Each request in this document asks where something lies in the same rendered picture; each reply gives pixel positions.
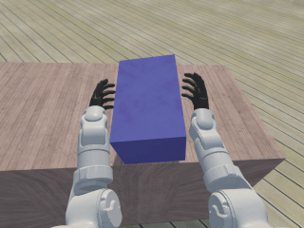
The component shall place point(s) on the robot left hand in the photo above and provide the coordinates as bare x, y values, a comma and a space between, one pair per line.
98, 95

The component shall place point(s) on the robot left forearm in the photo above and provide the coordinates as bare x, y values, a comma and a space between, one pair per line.
93, 150

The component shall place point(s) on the robot right hand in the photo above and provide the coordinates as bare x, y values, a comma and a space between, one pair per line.
198, 89

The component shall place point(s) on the carton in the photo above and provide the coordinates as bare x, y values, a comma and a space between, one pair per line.
147, 121

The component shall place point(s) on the pedestal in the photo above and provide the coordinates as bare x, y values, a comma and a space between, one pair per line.
41, 105

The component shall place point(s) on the right robot upper arm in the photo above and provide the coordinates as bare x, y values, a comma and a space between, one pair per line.
237, 208

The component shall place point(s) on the robot right forearm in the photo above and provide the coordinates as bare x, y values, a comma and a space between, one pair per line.
219, 171

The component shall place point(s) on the left robot upper arm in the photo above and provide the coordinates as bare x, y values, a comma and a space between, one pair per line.
95, 209

